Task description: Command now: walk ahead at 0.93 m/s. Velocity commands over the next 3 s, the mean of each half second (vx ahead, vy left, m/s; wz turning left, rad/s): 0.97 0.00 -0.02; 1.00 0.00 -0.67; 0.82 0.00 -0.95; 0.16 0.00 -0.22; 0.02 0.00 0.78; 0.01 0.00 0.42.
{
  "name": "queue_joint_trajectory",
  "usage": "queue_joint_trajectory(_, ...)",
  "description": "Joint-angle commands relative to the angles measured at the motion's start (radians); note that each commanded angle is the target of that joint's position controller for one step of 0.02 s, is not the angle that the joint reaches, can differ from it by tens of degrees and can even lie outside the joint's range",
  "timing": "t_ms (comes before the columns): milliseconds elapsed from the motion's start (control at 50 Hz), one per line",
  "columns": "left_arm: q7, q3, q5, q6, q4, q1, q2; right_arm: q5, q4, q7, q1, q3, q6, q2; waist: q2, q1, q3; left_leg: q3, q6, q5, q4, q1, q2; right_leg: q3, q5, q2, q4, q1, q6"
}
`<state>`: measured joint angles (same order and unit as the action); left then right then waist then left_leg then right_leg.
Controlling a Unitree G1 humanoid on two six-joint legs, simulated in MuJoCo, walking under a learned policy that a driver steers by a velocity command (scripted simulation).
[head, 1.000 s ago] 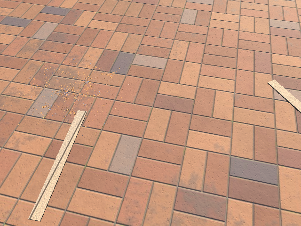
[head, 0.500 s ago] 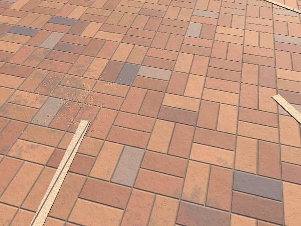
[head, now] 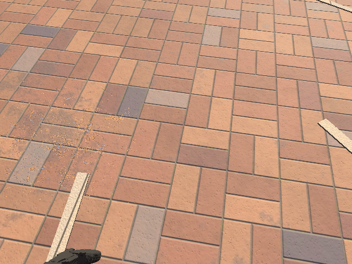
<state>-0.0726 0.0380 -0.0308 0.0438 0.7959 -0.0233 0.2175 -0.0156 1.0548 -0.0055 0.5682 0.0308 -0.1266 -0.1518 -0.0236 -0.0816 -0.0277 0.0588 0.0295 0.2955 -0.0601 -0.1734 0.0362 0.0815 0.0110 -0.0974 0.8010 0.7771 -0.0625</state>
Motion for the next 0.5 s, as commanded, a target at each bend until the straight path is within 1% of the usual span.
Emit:
queue_joint_trajectory(20,0.004,-0.003,0.006,0.011,-0.099,-0.156,0.037,0.006,-0.044,0.006,-0.024,0.026,-0.018,-0.16,0.086,0.042,0.199,-0.05,0.147,-0.482,0.106,0.108,-0.249,0.055,0.012,0.041,-0.158,-0.083,-0.044)
queue_joint_trajectory(40,0.012,0.0,0.007,0.012,-0.1,-0.141,0.046,0.004,-0.041,0.005,-0.027,0.027,-0.016,-0.174,0.103,0.057,0.17,-0.019,0.138,-0.726,0.04,0.065,-0.25,0.076,-0.026,0.076,-0.187,-0.148,-0.068)
queue_joint_trajectory(60,0.022,0.005,0.004,0.013,-0.095,-0.107,0.062,0.0,-0.035,0.008,-0.019,0.031,-0.012,-0.195,0.139,0.077,0.124,-0.004,0.13,-1.005,-0.058,0.023,-0.262,0.099,-0.08,0.121,-0.189,-0.224,-0.088)
queue_joint_trajectory(80,0.033,0.016,0.003,0.016,-0.075,-0.013,0.091,-0.011,-0.028,0.014,-0.016,0.037,-0.002,-0.222,0.172,0.127,0.056,0.007,0.119,-1.207,-0.21,-0.011,-0.273,0.1,-0.142,0.159,-0.182,-0.326,-0.107)
queue_joint_trajectory(100,0.045,0.034,0.005,0.019,-0.024,0.176,0.129,-0.021,-0.026,0.024,-0.03,0.047,0.013,-0.254,0.198,0.212,-0.041,0.015,0.109,-1.286,-0.431,0.012,-0.282,0.086,-0.207,0.188,-0.185,-0.512,-0.125)
queue_joint_trajectory(120,0.058,0.055,0.001,0.023,0.047,0.401,0.169,-0.021,-0.038,0.028,-0.072,0.053,0.024,-0.265,0.172,0.32,-0.143,0.031,0.097,-1.157,-0.723,0.142,-0.244,0.053,-0.204,0.164,-0.241,-0.779,-0.14)
queue_joint_trajectory(140,0.072,0.081,-0.032,0.03,0.073,0.527,0.26,-0.002,-0.072,0.011,-0.033,0.031,0.025,-0.158,0.021,0.301,-0.268,0.017,0.093,-0.656,-1.104,0.477,-0.153,-0.239,-0.571,-0.069,-0.252,-1.094,-0.174)
queue_joint_trajectory(160,0.055,0.093,-0.028,0.031,0.087,0.517,0.293,0.035,-0.103,-0.011,0.012,0.015,0.0,-0.071,-0.23,0.204,-0.379,-0.11,0.077,0.111,-1.397,0.773,0.025,-0.852,-0.907,-0.281,-0.494,-1.218,-0.227)
queue_joint_trajectory(180,0.042,0.088,-0.016,0.031,0.087,0.417,0.251,0.034,-0.134,-0.005,-0.096,0.032,-0.008,-0.154,-0.138,0.186,-0.243,-0.18,0.111,0.037,-1.452,0.897,-0.031,-0.87,-0.866,-0.242,-0.59,-1.119,-0.207)
queue_joint_trajectory(200,0.042,0.072,-0.011,0.042,0.091,0.356,0.177,0.028,-0.159,-0.002,-0.195,0.034,-0.011,-0.166,-0.022,0.17,-0.095,-0.148,0.112,-0.047,-1.432,0.925,-0.084,-0.682,-0.686,-0.227,-0.572,-0.959,-0.2)
queue_joint_trajectory(220,0.042,0.058,-0.012,0.052,0.101,0.33,0.123,0.017,-0.165,-0.006,-0.221,0.027,-0.009,-0.146,0.06,0.135,-0.025,-0.145,0.113,-0.08,-1.359,0.879,-0.125,-0.562,-0.547,-0.191,-0.591,-0.806,-0.18)
queue_joint_trajectory(240,0.047,0.043,-0.009,0.06,0.118,0.315,0.083,-0.006,-0.177,-0.014,-0.23,0.022,0.004,-0.12,0.052,0.087,0.014,-0.154,0.106,-0.089,-1.303,0.825,-0.153,-0.469,-0.485,-0.14,-0.61,-0.685,-0.149)
queue_joint_trajectory(260,0.052,0.034,-0.006,0.065,0.132,0.316,0.064,-0.021,-0.174,-0.026,-0.196,0.014,0.022,-0.092,0.015,0.048,0.026,-0.152,0.092,-0.086,-1.271,0.785,-0.167,-0.41,-0.485,-0.12,-0.634,-0.609,-0.141)
queue_joint_trajectory(280,0.054,0.029,0.003,0.074,0.143,0.331,0.055,-0.028,-0.182,-0.036,-0.211,0.01,0.037,-0.081,0.002,0.036,0.058,-0.145,0.078,-0.084,-1.245,0.792,-0.182,-0.376,-0.478,-0.102,-0.664,-0.564,-0.139)
queue_joint_trajectory(300,0.056,0.028,0.013,0.082,0.153,0.351,0.062,-0.031,-0.202,-0.042,-0.252,0.008,0.048,-0.08,-0.004,0.032,0.099,-0.13,0.063,-0.096,-1.219,0.835,-0.197,-0.341,-0.454,-0.092,-0.693,-0.538,-0.142)
queue_joint_trajectory(320,0.056,0.028,0.017,0.087,0.157,0.37,0.076,-0.032,-0.222,-0.046,-0.303,0.005,0.056,-0.087,0.002,0.034,0.133,-0.108,0.05,-0.133,-1.188,0.891,-0.206,-0.305,-0.413,-0.08,-0.719,-0.532,-0.143)
queue_joint_trajectory(360,0.051,0.026,0.02,0.094,0.16,0.42,0.09,-0.032,-0.278,-0.049,-0.441,-0.001,0.058,-0.109,0.01,0.065,0.187,-0.052,0.035,-0.238,-1.038,0.951,-0.21,-0.215,-0.259,-0.037,-0.764,-0.527,-0.142)
queue_joint_trajectory(380,0.048,0.023,0.024,0.097,0.161,0.44,0.086,-0.03,-0.3,-0.051,-0.502,-0.005,0.055,-0.114,0.017,0.079,0.204,-0.026,0.03,-0.3,-0.935,0.935,-0.2,-0.17,-0.166,-0.012,-0.774,-0.52,-0.137)
queue_joint_trajectory(400,0.047,0.019,0.03,0.102,0.161,0.456,0.079,-0.025,-0.317,-0.055,-0.549,-0.011,0.049,-0.109,0.025,0.09,0.211,0.002,0.029,-0.372,-0.817,0.876,-0.183,-0.127,-0.063,0.012,-0.779,-0.506,-0.121)
queue_joint_trajectory(420,0.049,0.017,0.036,0.107,0.166,0.48,0.086,-0.018,-0.332,-0.061,-0.592,-0.019,0.045,-0.099,0.021,0.102,0.211,0.039,0.036,-0.43,-0.716,0.805,-0.159,-0.104,0.05,0.015,-0.802,-0.503,-0.111)
queue_joint_trajectory(440,0.054,0.017,0.043,0.112,0.175,0.514,0.103,-0.011,-0.343,-0.064,-0.627,-0.025,0.043,-0.092,0.015,0.118,0.209,0.065,0.048,-0.482,-0.644,0.752,-0.137,-0.096,0.165,0.0,-0.831,-0.533,-0.1)
queue_joint_trajectory(460,0.059,0.017,0.044,0.113,0.181,0.536,0.118,-0.008,-0.356,-0.063,-0.659,-0.028,0.041,-0.096,0.006,0.125,0.209,0.062,0.056,-0.513,-0.589,0.719,-0.122,-0.104,0.262,-0.019,-0.839,-0.585,-0.1)
queue_joint_trajectory(480,0.064,0.016,0.042,0.11,0.187,0.546,0.131,-0.006,-0.365,-0.059,-0.675,-0.026,0.041,-0.109,0.004,0.124,0.203,0.061,0.062,-0.514,-0.539,0.715,-0.103,-0.102,0.369,-0.028,-0.823,-0.67,-0.1)
queue_joint_trajectory(500,0.067,0.017,0.038,0.107,0.184,0.544,0.152,-0.006,-0.371,-0.051,-0.676,-0.021,0.039,-0.128,-0.007,0.117,0.174,0.064,0.068,-0.494,-0.499,0.69,-0.075,-0.105,0.535,-0.038,-0.776,-0.754,-0.096)
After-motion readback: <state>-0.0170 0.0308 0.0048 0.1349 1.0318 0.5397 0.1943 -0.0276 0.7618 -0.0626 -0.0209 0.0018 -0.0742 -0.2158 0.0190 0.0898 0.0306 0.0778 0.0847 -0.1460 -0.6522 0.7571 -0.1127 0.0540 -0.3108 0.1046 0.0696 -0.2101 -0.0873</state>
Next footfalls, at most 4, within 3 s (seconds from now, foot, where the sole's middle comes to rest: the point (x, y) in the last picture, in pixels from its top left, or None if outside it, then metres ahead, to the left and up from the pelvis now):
0.12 right None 0.31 -0.10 -0.77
0.60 left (152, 198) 0.77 0.05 -0.77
1.06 right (201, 129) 1.14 -0.20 -0.77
1.48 left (219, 73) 1.56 -0.36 -0.77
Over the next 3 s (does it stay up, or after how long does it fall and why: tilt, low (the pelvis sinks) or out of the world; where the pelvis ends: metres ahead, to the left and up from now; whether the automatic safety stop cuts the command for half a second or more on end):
stays up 1.45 -0.38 0.00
